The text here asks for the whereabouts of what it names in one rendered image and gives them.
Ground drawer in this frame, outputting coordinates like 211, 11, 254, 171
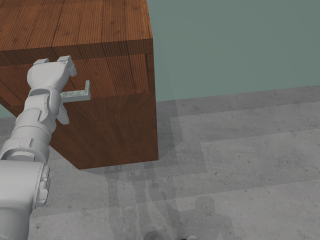
0, 54, 148, 106

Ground handle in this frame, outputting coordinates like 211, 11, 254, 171
60, 80, 91, 103

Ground robot left forearm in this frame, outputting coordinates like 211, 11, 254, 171
0, 85, 61, 165

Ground robot left upper arm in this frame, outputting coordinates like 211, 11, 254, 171
0, 160, 51, 240

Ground robot left hand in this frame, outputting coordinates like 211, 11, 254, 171
27, 55, 77, 125

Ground cabinet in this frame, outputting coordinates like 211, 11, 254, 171
0, 0, 159, 170

